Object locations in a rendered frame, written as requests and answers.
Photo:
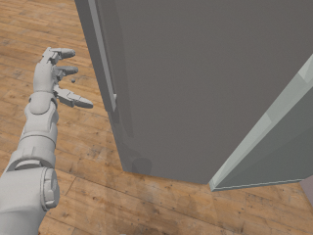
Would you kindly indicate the handle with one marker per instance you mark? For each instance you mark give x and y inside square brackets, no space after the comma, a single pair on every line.
[89,20]

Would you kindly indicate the robot left upper arm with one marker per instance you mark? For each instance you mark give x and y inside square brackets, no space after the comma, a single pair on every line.
[26,195]

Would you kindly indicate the left robot hand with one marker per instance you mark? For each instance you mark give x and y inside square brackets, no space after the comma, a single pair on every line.
[47,76]

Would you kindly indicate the robot left forearm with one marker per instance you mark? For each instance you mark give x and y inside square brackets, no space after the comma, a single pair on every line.
[38,141]

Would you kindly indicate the fridge door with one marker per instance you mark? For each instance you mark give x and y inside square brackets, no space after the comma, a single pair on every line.
[193,77]

